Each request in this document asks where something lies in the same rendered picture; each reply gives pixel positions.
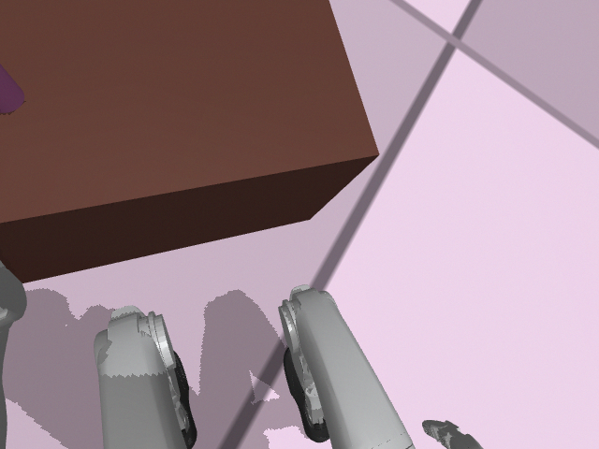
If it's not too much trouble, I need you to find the left robot arm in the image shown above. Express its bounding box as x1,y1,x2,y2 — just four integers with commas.
0,261,27,449

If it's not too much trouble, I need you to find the left robot foot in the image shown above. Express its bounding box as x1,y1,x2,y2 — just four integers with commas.
173,351,197,449

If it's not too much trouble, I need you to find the right robot foot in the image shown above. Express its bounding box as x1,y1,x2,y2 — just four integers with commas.
284,348,329,442

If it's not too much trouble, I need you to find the right robot hand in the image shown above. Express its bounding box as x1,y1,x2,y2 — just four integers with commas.
422,420,483,449

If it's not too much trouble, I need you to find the can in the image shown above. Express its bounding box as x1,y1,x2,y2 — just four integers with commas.
0,65,24,113

